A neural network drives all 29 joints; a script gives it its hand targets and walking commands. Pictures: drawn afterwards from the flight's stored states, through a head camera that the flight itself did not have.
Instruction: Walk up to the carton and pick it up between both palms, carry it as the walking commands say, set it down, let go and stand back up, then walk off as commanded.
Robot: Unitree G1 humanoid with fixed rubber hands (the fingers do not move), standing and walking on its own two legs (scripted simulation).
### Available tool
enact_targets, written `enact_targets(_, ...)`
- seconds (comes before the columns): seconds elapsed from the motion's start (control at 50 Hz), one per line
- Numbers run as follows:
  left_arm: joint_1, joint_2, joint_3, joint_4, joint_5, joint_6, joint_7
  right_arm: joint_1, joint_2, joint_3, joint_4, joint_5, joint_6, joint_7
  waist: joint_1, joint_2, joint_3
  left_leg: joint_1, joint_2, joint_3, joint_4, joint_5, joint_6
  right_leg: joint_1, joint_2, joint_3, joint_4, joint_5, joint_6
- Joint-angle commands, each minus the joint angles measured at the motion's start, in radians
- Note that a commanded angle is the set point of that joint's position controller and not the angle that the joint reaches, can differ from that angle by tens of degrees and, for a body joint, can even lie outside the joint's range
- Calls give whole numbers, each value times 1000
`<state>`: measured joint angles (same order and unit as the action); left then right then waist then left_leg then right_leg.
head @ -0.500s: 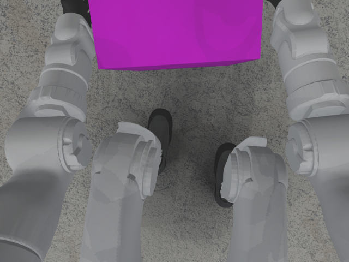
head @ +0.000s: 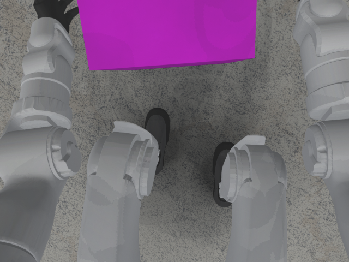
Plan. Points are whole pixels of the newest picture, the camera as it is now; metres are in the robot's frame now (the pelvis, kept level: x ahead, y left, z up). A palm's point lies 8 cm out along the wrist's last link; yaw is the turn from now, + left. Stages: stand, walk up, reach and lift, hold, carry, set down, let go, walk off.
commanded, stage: set down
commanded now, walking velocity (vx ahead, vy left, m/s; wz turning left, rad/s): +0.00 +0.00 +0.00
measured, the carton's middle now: (172, 17) +0.51 +0.09 -0.25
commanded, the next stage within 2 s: let go in 1.16 s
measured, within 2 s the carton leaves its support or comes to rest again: neither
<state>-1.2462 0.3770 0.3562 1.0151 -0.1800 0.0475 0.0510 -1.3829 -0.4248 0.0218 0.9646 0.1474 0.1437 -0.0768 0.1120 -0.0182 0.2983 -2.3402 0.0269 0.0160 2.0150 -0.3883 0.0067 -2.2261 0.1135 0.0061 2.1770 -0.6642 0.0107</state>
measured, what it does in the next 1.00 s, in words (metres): rises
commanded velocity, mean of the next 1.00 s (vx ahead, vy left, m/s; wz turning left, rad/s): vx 0.00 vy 0.00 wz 0.00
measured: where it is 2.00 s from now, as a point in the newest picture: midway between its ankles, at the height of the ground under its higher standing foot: (189, 168)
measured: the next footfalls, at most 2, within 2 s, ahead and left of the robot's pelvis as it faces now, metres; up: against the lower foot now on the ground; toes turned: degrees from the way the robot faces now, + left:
none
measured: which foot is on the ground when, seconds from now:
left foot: down 0.00-1.00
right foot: down 0.00-1.00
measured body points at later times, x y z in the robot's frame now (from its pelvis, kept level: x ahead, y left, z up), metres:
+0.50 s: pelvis -0.01 +0.00 +0.09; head +0.35 +0.05 +0.35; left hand +0.49 +0.31 -0.05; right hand +0.59 -0.13 -0.04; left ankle +0.16 +0.12 -0.35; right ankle +0.08 -0.11 -0.35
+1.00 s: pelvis +0.03 +0.01 +0.23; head +0.32 +0.04 +0.57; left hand +0.48 +0.30 +0.13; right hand +0.58 -0.13 +0.13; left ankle +0.15 +0.12 -0.35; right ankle +0.08 -0.11 -0.35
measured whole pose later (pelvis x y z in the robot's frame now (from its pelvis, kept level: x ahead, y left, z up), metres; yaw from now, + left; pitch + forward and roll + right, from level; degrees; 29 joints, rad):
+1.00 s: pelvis +0.03 +0.01 +0.23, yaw +1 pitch +45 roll -2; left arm -0.94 0.26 0.36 0.78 -0.10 0.19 0.01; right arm -1.10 -0.35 -0.19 0.94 0.02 0.20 0.05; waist 0.12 -0.04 -0.11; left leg -1.73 -0.02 -0.02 1.20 -0.25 0.00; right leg -1.63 0.07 0.01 1.30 -0.46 0.00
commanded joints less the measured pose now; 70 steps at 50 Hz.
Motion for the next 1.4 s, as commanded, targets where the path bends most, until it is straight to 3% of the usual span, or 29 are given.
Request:
enact_targets(0.0, -218, 246, 26, -264, -13, -8, 5, -370, -143, -43, -279, 6, -10, -12, 108, -138, -1475, 1010, -18, -6, -60, 407, -12, 492, -53, -7, -250, 286, 28)
enact_targets(0.1, -236, 244, -45, -368, -70, 87, 37, -372, -182, -56, -318, 42, 83, -45, 105, -57, -1752, 1165, -22, 30, -116, 295, -21, 718, -42, -27, -323, 195, -10)
enact_targets(0.12, -273, 269, -21, -550, -87, 89, 43, -370, -209, -78, -406, 33, 83, -44, 79, -41, -1824, 1283, -25, 28, -113, 407, -28, 752, -27, -41, -319, 279, -9)
enact_targets(0.16, -257, 240, -28, -498, -58, 114, 43, -323, -200, -98, -307, 28, 96, -36, 91, 15, -1725, 1251, -33, 28, -129, 398, -33, 660, -31, -29, -337, 258, -15)
enact_targets(0.28, -221, 175, -56, -451, -49, 157, 47, -297, -219, -160, -263, -10, 96, -1, 29, 54, -1630, 1310, -46, -4, -216, 318, -44, 556, -21, -34, -421, 151, -28)
enact_targets(0.32, -264, 209, -45, -461, -51, 169, 48, -323, -209, -153, -240, -9, 102, 13, 21, 27, -1699, 1354, -43, -16, -252, 339, -48, 583, -16, -68, -434, 176, -21)
enact_targets(0.34, -185, 165, -56, -320, -37, 174, 47, -296, -219, -157, -150, -5, 107, 19, 45, 31, -1569, 1271, -46, -11, -264, 231, -44, 531, -25, -46, -463, 83, -29)
enact_targets(0.36, -245, 187, -70, -460, -62, 180, 46, -313, -202, -148, -225, 1, 111, 29, 19, 14, -1669, 1337, -48, -28, -301, 298, -44, 594, -15, -66, -461, 158, -23)
enact_targets(0.38, -217, 194, -42, -481, -50, 186, 45, -331, -217, -154, -288, 0, 115, 30, 43, -6, -1718, 1371, -57, -12, -294, 340, -38, 627, -13, -64, -476, 179, -22)
enact_targets(0.42, -226, 197, -47, -473, -32, 191, 46, -297, -256, -200, -212, -37, 119, 36, 28, 35, -1659, 1357, -54, -26, -352, 267, -54, 597, -8, -48, -520, 128, -32)
enact_targets(0.54, -137, 168, -19, -462, -16, 202, 27, -250, -202, -181, -273, -15, 127, 60, 62, -19, -1669, 1367, -67, -1, -420, 336, -42, 690, -7, -50, -624, 206, -12)
enact_targets(0.56, -135, 156, -47, -415, -36, 200, 21, -228, -195, -169, -229, -28, 127, 63, 35, -41, -1617, 1346, -63, -20, -454, 305, -36, 679, -12, -57, -638, 190, -6)
enact_targets(0.58, -141, 185, 3, -531, -7, 194, 19, -228, -203, -186, -335, -26, 116, 62, 56, -25, -1677, 1394, -68, 0, -472, 369, -46, 750, -5, -36, -679, 265, -10)
enact_targets(0.6, -79, 148, -33, -352, 2, 188, 11, -183, -184, -171, -171, -36, 117, 67, 48, -19, -1541, 1332, -61, -10, -495, 323, -39, 675, -8, -45, -669, 214, -5)
enact_targets(0.62, -139, 155, -17, -536, -4, 182, 13, -233, -180, -200, -325, -18, 105, 72, 75, -1, -1630, 1425, -68, -12, -512, 416, -47, 693, -4, -48, -691, 271, 0)
enact_targets(0.7, -34, 106, 9, -406, 42, 162, -5, -126, -143, -200, -218, -58, 85, 88, 43, -22, -1512, 1435, -58, -8, -556, 456, -44, 651, -3, -51, -754, 290, -1)
enact_targets(0.72, -31, 98, 17, -431, 44, 149, -14, -147, -143, -188, -234, -38, 71, 92, 81, -7, -1458, 1383, -61, 12, -584, 456, -51, 680, -15, -31, -788, 318, -2)
enact_targets(0.78, 27, 40, -6, -380, 40, 137, -32, -77, -121, -218, -161, -96, 58, 102, 31, -36, -1385, 1339, -63, 4, -686, 389, -50, 755, -15, -19, -851, 341, 8)
enact_targets(0.84, 17, 70, 29, -362, 81, 116, -41, -74, -101, -222, -123, -109, 40, 107, 49, -43, -1330, 1340, -59, 15, -742, 386, -50, 780, -29, -13, -925, 350, 4)
enact_targets(0.86, 42, 53, 17, -380, 57, 119, -38, -32, -101, -221, -152, -127, 38, 111, 9, -95, -1406, 1426, -61, -10, -777, 411, -43, 824, -24, -26, -946, 374, 7)
enact_targets(0.9, 67, 58, 37, -379, 88, 113, -43, -41, -119, -238, -147, -131, 34, 117, 45, -48, -1358, 1433, -63, 8, -818, 416, -52, 847, -26, -15, -999, 372, -1)
enact_targets(0.94, 96, -7, 8, -378, 79, 104, -47, -1, -102, -257, -188, -146, 9, 121, -3, -36, -1355, 1540, -61, -14, -869, 472, -47, 855, -21, -11, -1060, 397, -2)
enact_targets(0.98, 90, 0, 21, -374, 107, 106, -46, 5, -96, -245, -136, -132, 14, 132, 45, -19, -1281, 1565, -55, -10, -916, 419, -53, 845, -26, -5, -1108, 334, -7)
enact_targets(1.0, 103, -11, 21, -364, 90, 102, -54, 32, -80, -240, -141, -134, 16, 138, 21, -52, -1243, 1519, -57, 0, -931, 409, -42, 869, -40, 12, -1137, 354, -3)
enact_targets(1.08, 134, -13, 77, -305, 163, 75, -63, 57, -21, -247, -74, -147, -4, 158, 71, -56, -1079, 1490, -53, -2, -1010, 406, -41, 872, -55, 12, -1213, 350, 4)
enact_targets(1.1, 110, -56, 60, -346, 143, 75, -64, 57, -28, -272, -102, -151, -12, 166, 21, -58, -1085, 1520, -51, -24, -1027, 434, -40, 860, -41, -2, -1212, 374, 1)
enact_targets(1.16, 144, -42, 67, -315, 181, 61, -69, 79, -22, -287, -93, -172, -32, 170, 34, -30, -1107, 1661, -31, -55, -1028, 539, -48, 770, -46, 3, -1242, 371, 4)
enact_targets(1.32, 382, 28, 68, -460, 211, 21, -109, 318, 31, -291, -311, -239, -43, 76, 45, -46, -1581, 1917, -55, -45, -1001, 935, -45, 1098, -42, 54, -1243, 803, 30)
enact_targets(1.38, 580, 20, -2, -522, 208, 39, -153, 542, 76, -298, -379, -268, -14, 20, -12, -69, -1555, 1920, -61, -33, -1057, 903, -27, 1254, -45, 54, -1297, 884, 37)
